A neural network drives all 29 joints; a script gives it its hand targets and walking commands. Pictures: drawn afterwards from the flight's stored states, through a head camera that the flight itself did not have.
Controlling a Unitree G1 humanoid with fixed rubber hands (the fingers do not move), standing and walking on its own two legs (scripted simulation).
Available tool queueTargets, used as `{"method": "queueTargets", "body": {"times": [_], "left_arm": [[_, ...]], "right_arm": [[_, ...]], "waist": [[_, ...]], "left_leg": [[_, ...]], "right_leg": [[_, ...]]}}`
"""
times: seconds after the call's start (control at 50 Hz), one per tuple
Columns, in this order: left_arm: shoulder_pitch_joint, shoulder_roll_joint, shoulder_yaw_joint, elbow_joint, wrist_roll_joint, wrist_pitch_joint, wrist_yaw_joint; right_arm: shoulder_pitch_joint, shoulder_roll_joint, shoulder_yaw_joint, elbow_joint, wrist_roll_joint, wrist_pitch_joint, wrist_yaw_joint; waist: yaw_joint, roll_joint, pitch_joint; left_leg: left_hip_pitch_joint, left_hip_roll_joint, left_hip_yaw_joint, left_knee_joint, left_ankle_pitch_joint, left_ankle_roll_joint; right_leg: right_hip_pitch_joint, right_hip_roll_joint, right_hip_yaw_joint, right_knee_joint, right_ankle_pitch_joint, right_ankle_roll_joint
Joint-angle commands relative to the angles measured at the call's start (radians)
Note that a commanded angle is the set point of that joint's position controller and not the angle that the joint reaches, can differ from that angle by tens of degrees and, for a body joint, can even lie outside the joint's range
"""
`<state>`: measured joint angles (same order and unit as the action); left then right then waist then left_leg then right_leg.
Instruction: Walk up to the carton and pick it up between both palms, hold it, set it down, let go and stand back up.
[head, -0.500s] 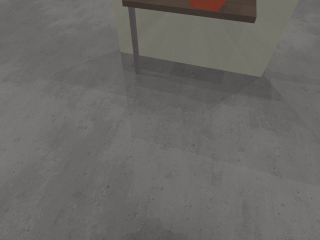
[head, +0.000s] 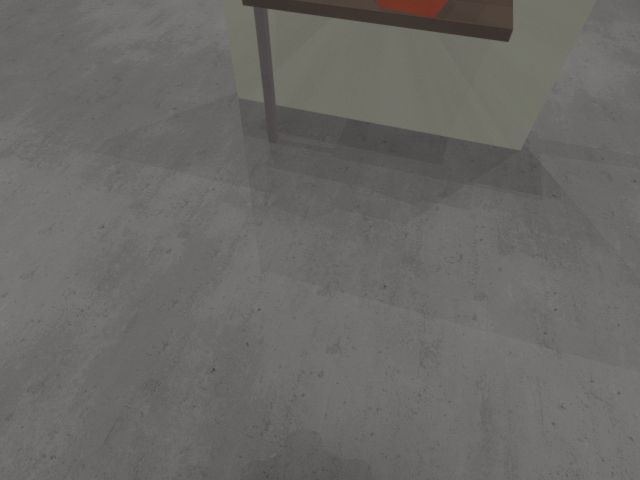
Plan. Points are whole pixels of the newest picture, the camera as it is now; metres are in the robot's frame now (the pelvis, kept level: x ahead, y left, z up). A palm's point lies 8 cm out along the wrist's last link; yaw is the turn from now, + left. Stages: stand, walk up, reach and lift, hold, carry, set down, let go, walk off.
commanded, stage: stand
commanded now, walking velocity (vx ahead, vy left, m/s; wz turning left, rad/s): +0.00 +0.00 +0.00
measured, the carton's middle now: out of the picture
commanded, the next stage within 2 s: walk up in 0.88 s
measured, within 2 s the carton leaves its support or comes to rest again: neither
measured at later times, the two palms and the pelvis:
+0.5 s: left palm out of the picture -0.03 +0.19 -0.15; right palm out of the picture -0.02 -0.20 -0.15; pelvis +0.01 +0.00 +0.00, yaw +0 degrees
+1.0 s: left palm out of the picture -0.03 +0.19 -0.15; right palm out of the picture -0.04 -0.20 -0.15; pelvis +0.00 +0.00 +0.00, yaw +0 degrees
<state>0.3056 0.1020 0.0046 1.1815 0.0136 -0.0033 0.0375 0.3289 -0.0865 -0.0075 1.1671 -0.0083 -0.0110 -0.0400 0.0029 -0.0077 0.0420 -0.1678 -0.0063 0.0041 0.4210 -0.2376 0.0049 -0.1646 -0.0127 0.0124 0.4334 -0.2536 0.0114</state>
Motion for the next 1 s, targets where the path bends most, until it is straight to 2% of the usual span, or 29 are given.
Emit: {"method": "queueTargets", "body": {"times": [0.0, 0.04, 0.06, 0.08, 0.1, 0.12, 0.16, 0.18, 0.22, 0.24, 0.26, 0.28, 0.3, 0.34, 0.4, 0.44, 0.46, 0.52, 0.54, 0.58, 0.62, 0.64, 0.66, 0.76, 0.78, 0.82, 0.86, 0.9, 0.98], "left_arm": [[0.099, 0.107, 0.017, -0.008, -0.004, -0.014, 0.007], [0.082, 0.055, 0.004, 0.000, -0.002, -0.009, 0.010], [0.093, 0.052, 0.002, -0.005, -0.006, -0.010, 0.010], [0.078, 0.091, 0.014, -0.011, 0.003, -0.007, 0.010], [0.091, 0.059, 0.007, -0.008, 0.001, -0.006, 0.011], [0.090, 0.107, 0.014, -0.007, -0.001, -0.012, 0.009], [0.127, 0.051, 0.004, 0.017, -0.004, -0.009, 0.008], [0.136, 0.043, 0.004, 0.013, -0.006, -0.008, 0.009], [0.069, 0.081, 0.015, -0.007, 0.001, -0.010, 0.013], [0.099, 0.083, 0.013, -0.007, -0.003, -0.012, 0.012], [0.144, 0.078, 0.010, 0.014, 0.004, -0.012, 0.014], [0.103, 0.083, 0.015, 0.001, 0.006, -0.016, 0.012], [0.098, 0.114, 0.027, -0.008, 0.001, -0.018, 0.012], [0.136, 0.050, 0.009, 0.005, 0.001, -0.008, 0.004], [0.088, 0.088, 0.011, -0.008, -0.002, -0.013, 0.008], [0.099, 0.079, 0.006, -0.002, -0.002, -0.017, 0.014], [0.077, 0.048, 0.003, -0.009, -0.003, -0.012, 0.013], [0.106, 0.085, 0.015, 0.015, -0.002, -0.006, 0.010], [0.051, 0.110, 0.023, -0.013, -0.002, -0.009, 0.014], [0.119, 0.047, 0.010, 0.000, -0.002, -0.009, 0.010], [0.094, 0.056, 0.009, 0.006, -0.003, -0.019, 0.009], [0.083, 0.054, 0.009, 0.004, -0.008, -0.016, 0.003], [0.083, 0.060, 0.007, -0.002, -0.004, -0.011, 0.010], [0.073, 0.114, 0.026, -0.005, -0.001, -0.018, 0.009], [0.083, 0.063, 0.016, -0.002, -0.016, -0.012, 0.009], [0.075, 0.060, 0.010, -0.005, -0.005, -0.003, 0.017], [0.077, 0.038, 0.003, -0.005, 0.001, 0.010, 0.011], [0.118, 0.018, -0.005, 0.015, -0.004, 0.006, 0.014], [0.078, 0.061, 0.010, -0.018, -0.009, 0.000, 0.006]], "right_arm": [[0.093, -0.090, -0.014, -0.021, 0.002, -0.009, -0.009], [0.092, -0.066, -0.007, -0.013, -0.002, -0.007, -0.004], [0.080, -0.055, -0.005, -0.018, 0.000, -0.011, -0.001], [0.060, -0.079, -0.006, -0.019, 0.002, -0.014, 0.001], [0.054, -0.091, -0.015, -0.024, 0.003, -0.011, -0.006], [0.074, -0.074, -0.008, -0.023, 0.001, -0.008, -0.010], [0.097, -0.078, -0.012, -0.020, -0.001, -0.011, -0.002], [0.077, -0.093, -0.021, -0.015, -0.006, -0.008, 0.001], [0.075, -0.065, -0.016, -0.018, -0.001, -0.006, 0.001], [0.071, -0.100, -0.021, -0.019, -0.002, -0.011, 0.002], [0.046, -0.100, -0.020, -0.021, 0.000, -0.013, -0.003], [0.077, -0.050, -0.013, -0.014, 0.002, -0.011, 0.000], [0.092, -0.052, -0.004, -0.009, -0.001, -0.016, -0.006], [0.086, -0.059, -0.002, -0.011, -0.001, -0.014, -0.003], [0.036, -0.089, -0.007, -0.023, 0.001, -0.009, -0.009], [0.094, -0.087, -0.013, -0.006, 0.003, -0.013, -0.004], [0.090, -0.126, -0.026, -0.019, 0.007, -0.020, -0.005], [0.078, -0.077, -0.012, -0.006, -0.003, -0.007, -0.007], [0.087, -0.060, -0.008, -0.014, 0.002, -0.007, -0.005], [0.076, -0.082, -0.009, -0.015, 0.001, -0.011, -0.016], [0.123, -0.129, -0.028, -0.008, 0.007, -0.015, -0.007], [0.092, -0.096, -0.017, -0.018, 0.001, -0.017, -0.007], [0.074, -0.124, -0.023, -0.014, 0.005, -0.017, -0.011], [0.068, -0.106, -0.020, -0.020, 0.003, -0.019, -0.002], [0.079, -0.089, -0.019, -0.019, -0.002, -0.010, -0.001], [0.073, -0.044, -0.005, -0.013, -0.002, -0.001, -0.007], [0.118, -0.115, -0.021, 0.008, -0.002, -0.004, -0.012], [0.124, -0.072, -0.006, 0.001, 0.002, 0.003, -0.012], [0.074, -0.070, 0.002, -0.023, -0.001, -0.013, -0.004]], "waist": [[-0.010, 0.010, 0.026], [-0.012, -0.020, 0.051], [0.005, 0.036, 0.033], [0.006, 0.006, -0.001], [0.003, 0.037, 0.056], [-0.013, -0.027, 0.029], [-0.011, -0.057, 0.084], [0.002, -0.004, 0.040], [-0.020, -0.006, 0.054], [-0.001, 0.054, 0.067], [0.012, 0.000, 0.041], [-0.014, 0.023, 0.056], [-0.003, -0.008, 0.042], [0.010, 0.011, 0.065], [0.000, 0.007, 0.101], [-0.013, 0.056, 0.050], [-0.020, -0.037, 0.026], [0.003, -0.006, 0.063], [-0.017, -0.004, 0.088], [0.007, 0.056, 0.065], [-0.023, -0.036, -0.023], [-0.004, -0.101, 0.028], [-0.002, 0.010, 0.098], [-0.007, 0.002, -0.001], [-0.003, 0.035, 0.034], [-0.003, -0.010, 0.097], [-0.008, -0.002, 0.117], [-0.013, 0.062, 0.112], [0.001, -0.008, 0.052]], "left_leg": [[0.015, 0.098, -0.067, -0.092, 0.124, 0.038], [-0.035, 0.090, -0.062, -0.084, 0.127, 0.025], [-0.042, 0.086, -0.072, -0.089, 0.100, 0.036], [-0.039, 0.087, -0.070, -0.098, 0.109, 0.038], [-0.014, 0.079, -0.056, -0.081, 0.099, 0.023], [0.041, 0.091, -0.063, -0.074, 0.135, 0.030], [-0.005, 0.097, -0.069, -0.066, 0.173, 0.034], [0.001, 0.087, -0.057, -0.072, 0.117, 0.037], [-0.040, 0.088, -0.064, -0.094, 0.115, 0.037], [-0.021, 0.084, -0.057, -0.086, 0.138, 0.028], [0.001, 0.100, -0.076, -0.087, 0.130, 0.037], [0.022, 0.086, -0.053, -0.072, 0.177, 0.029], [-0.014, 0.090, -0.056, -0.068, 0.185, 0.029], [-0.029, 0.088, -0.056, -0.075, 0.116, 0.031], [-0.009, 0.102, -0.054, -0.080, 0.168, 0.028], [0.029, 0.094, -0.053, -0.075, 0.206, 0.028], [0.033, 0.100, -0.073, -0.065, 0.236, 0.037], [0.017, 0.092, -0.062, -0.082, 0.165, 0.029], [-0.025, 0.087, -0.064, -0.083, 0.148, 0.029], [-0.001, 0.096, -0.063, -0.066, 0.230, 0.038], [0.065, 0.097, -0.063, -0.063, 0.181, 0.027], [0.041, 0.107, -0.079, -0.068, 0.208, 0.036], [-0.010, 0.107, -0.073, -0.073, 0.173, 0.038], [0.072, 0.108, -0.064, -0.072, 0.221, 0.039], [0.016, 0.087, -0.055, -0.083, 0.137, 0.028], [-0.063, 0.085, -0.065, -0.100, 0.079, 0.020], [-0.036, 0.088, -0.067, -0.096, 0.116, 0.018], [-0.060, 0.093, -0.084, -0.118, 0.003, 0.022], [-0.048, 0.095, -0.092, -0.105, 0.047, 0.036]], "right_leg": [[-0.061, -0.075, 0.078, -0.100, 0.141, -0.034], [-0.019, -0.068, 0.064, -0.075, 0.144, -0.027], [-0.001, -0.071, 0.070, -0.082, 0.131, -0.035], [0.020, -0.074, 0.057, -0.066, 0.146, -0.036], [-0.056, -0.066, 0.057, -0.081, 0.113, -0.019], [-0.079, -0.069, 0.058, -0.098, 0.107, -0.025], [-0.046, -0.066, 0.057, -0.078, 0.184, -0.022], [-0.029, -0.065, 0.056, -0.083, 0.140, -0.023], [-0.015, -0.070, 0.051, -0.072, 0.143, -0.026], [-0.025, -0.072, 0.071, -0.081, 0.165, -0.023], [-0.016, -0.073, 0.052, -0.092, 0.156, -0.023], [-0.027, -0.084, 0.075, -0.077, 0.208, -0.033], [0.022, -0.074, 0.067, -0.073, 0.209, -0.037], [-0.006, -0.066, 0.053, -0.079, 0.144, -0.026], [-0.044, -0.081, 0.057, -0.094, 0.179, -0.029], [-0.023, -0.087, 0.073, -0.085, 0.227, -0.027], [-0.002, -0.074, 0.052, -0.073, 0.241, -0.028], [-0.041, -0.070, 0.060, -0.092, 0.162, -0.030], [-0.012, -0.065, 0.053, -0.076, 0.160, -0.023], [0.004, -0.078, 0.065, -0.078, 0.218, -0.029], [0.029, -0.076, 0.061, -0.086, 0.182, -0.032], [-0.019, -0.070, 0.052, -0.080, 0.187, -0.025], [-0.027, -0.075, 0.062, -0.096, 0.186, -0.025], [0.002, -0.078, 0.061, -0.096, 0.191, -0.035], [0.000, -0.065, 0.055, -0.090, 0.134, -0.022], [-0.014, -0.065, 0.048, -0.109, 0.076, -0.023], [-0.038, -0.072, 0.039, -0.094, 0.125, -0.020], [-0.036, -0.065, 0.039, -0.110, 0.064, -0.018], [-0.018, -0.064, 0.045, -0.082, 0.105, -0.022]]}}
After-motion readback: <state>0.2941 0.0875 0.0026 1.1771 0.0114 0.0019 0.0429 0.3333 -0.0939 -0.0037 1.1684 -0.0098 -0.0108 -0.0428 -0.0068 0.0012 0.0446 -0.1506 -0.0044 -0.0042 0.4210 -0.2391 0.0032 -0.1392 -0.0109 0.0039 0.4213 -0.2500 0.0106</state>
